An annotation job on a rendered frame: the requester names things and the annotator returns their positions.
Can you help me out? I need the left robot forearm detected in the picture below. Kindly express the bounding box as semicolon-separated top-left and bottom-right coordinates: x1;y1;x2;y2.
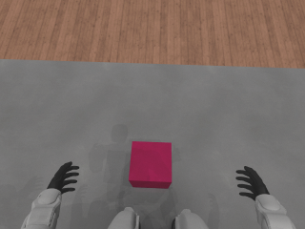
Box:
21;188;62;229

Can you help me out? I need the carton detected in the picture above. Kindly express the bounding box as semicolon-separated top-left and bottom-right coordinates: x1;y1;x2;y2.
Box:
129;141;173;189

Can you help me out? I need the robot right shin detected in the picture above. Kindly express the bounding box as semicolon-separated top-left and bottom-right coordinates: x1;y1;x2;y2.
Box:
180;209;191;215

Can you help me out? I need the right robot forearm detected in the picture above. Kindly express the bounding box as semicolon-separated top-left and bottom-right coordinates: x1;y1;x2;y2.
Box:
254;194;296;229

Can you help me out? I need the robot right hand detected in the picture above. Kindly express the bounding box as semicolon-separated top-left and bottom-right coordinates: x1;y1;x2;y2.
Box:
236;166;270;201

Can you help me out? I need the right robot thigh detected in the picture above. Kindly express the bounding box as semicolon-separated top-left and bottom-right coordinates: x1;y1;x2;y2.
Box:
174;213;209;229

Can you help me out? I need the robot left hand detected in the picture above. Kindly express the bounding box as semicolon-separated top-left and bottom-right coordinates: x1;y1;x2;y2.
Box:
47;161;79;195

